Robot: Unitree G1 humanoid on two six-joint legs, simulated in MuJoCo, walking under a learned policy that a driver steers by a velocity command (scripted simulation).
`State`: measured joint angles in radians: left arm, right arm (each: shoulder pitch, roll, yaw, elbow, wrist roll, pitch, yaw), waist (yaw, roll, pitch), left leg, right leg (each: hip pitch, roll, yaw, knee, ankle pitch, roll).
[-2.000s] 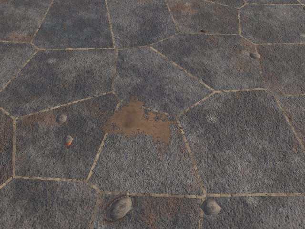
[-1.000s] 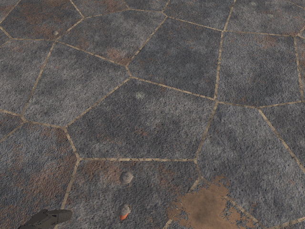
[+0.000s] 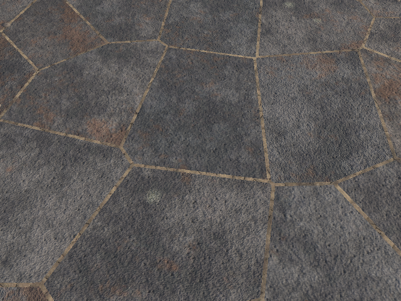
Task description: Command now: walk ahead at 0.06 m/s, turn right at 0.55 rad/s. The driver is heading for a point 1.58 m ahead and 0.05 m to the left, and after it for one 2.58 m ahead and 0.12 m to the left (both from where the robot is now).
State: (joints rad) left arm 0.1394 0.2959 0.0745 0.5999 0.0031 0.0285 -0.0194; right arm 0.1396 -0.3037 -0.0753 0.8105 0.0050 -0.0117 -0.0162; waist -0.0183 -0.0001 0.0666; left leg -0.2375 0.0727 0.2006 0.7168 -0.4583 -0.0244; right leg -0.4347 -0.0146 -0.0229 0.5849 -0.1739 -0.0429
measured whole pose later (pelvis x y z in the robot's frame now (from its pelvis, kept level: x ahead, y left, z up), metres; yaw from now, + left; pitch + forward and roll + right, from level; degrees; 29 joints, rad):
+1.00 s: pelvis +0.05 +0.03 +0.00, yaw -12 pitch -1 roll +0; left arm 0.31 0.24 0.04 0.79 -0.01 0.00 0.03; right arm 0.22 -0.28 -0.05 0.91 0.03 -0.05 0.00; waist -0.01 -0.01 -0.01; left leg -0.25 -0.01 0.03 0.62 -0.42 0.06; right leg -0.19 -0.01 0.07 0.57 -0.37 0.01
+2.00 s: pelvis +0.51 -0.06 -0.01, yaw +8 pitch +1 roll -3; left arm 0.31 0.29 0.08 0.90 -0.02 -0.05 0.01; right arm 0.07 -0.26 -0.05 0.68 0.03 -0.03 0.06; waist 0.05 0.02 0.06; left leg -0.52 0.03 0.06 0.60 -0.11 0.11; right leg 0.10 -0.06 -0.30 0.43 -0.47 0.05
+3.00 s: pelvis +1.10 +0.04 +0.00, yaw +1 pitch +3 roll +0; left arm 0.42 0.30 0.07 0.80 -0.03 -0.03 0.02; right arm 0.02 -0.27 -0.03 0.62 0.00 -0.12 0.02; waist 0.10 0.02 0.01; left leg -0.46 -0.02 -0.08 0.43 -0.02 -0.01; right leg -0.05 0.11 0.24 0.45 -0.41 -0.07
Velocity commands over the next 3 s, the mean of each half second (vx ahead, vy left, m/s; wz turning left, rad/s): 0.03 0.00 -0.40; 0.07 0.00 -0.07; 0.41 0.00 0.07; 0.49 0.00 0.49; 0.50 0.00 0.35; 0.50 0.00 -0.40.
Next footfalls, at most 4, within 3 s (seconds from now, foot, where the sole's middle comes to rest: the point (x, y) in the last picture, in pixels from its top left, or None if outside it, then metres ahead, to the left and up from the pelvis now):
0.38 left None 0.11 0.14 -0.76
0.66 right None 0.03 -0.11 -0.76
1.46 right None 0.37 -0.19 -0.76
2.00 left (199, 230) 0.67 0.05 -0.76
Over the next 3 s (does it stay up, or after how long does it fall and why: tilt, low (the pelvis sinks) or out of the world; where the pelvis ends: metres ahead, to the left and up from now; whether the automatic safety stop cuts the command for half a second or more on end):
stays up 1.10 0.04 0.00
